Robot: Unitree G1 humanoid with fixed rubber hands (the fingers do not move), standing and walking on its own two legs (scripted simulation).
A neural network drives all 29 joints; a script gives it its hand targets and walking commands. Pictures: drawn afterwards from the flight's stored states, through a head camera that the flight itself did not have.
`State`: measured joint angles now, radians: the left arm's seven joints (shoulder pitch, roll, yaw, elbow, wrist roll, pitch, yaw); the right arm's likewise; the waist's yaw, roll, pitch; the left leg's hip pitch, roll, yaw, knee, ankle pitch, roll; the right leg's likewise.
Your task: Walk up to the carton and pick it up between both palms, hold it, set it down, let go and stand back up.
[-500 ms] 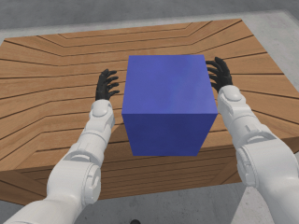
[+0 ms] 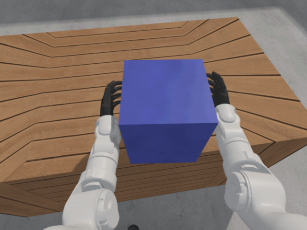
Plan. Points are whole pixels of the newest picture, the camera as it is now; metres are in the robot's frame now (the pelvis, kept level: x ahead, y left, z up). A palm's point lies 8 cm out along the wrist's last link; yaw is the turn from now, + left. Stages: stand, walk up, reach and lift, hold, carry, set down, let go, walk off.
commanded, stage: reach and lift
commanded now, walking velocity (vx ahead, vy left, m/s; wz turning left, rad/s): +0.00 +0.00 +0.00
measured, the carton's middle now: (163, 116) +0.41 +0.01 +0.01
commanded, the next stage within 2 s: none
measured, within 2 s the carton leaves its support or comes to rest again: leaves its support in 1.58 s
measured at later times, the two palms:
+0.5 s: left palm (108, 112) +0.39 +0.16 +0.05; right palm (220, 102) +0.42 -0.14 +0.07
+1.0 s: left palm (108, 112) +0.39 +0.16 +0.05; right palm (220, 102) +0.43 -0.14 +0.07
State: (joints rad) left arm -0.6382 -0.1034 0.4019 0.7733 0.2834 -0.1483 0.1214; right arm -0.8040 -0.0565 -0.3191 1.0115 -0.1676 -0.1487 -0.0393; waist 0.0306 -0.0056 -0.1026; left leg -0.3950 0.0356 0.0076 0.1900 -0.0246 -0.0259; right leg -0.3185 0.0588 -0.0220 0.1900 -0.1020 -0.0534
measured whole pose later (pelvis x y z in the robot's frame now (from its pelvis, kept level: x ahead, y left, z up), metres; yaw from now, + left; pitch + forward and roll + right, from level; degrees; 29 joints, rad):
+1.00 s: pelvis +0.01 -0.01 +0.00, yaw +3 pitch +9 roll +0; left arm -0.64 -0.13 0.55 0.81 0.40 -0.19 0.03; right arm -0.74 0.04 -0.49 0.92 -0.45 -0.22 -0.03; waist 0.01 0.02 -0.05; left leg -0.27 0.03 -0.04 0.09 0.02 -0.04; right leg -0.20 0.06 -0.06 0.13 -0.10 -0.06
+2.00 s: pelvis -0.01 +0.00 +0.00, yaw +3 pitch +8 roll +0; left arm -0.54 -0.06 0.28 0.63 0.21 -0.01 0.11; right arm -0.68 -0.01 -0.23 0.92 -0.13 -0.19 -0.10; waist -0.04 -0.05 -0.14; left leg -0.31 0.02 -0.05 0.16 0.01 -0.02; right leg -0.22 0.05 -0.07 0.18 -0.10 -0.05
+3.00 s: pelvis -0.02 +0.01 +0.00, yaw +3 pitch -6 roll -1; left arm -0.62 -0.03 0.27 0.14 0.28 0.65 0.00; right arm -0.72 -0.05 -0.08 0.50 0.11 0.32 -0.18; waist -0.08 -0.06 0.03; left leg -0.08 0.01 -0.03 0.25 -0.07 -0.01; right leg 0.03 0.03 -0.07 0.21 -0.14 -0.04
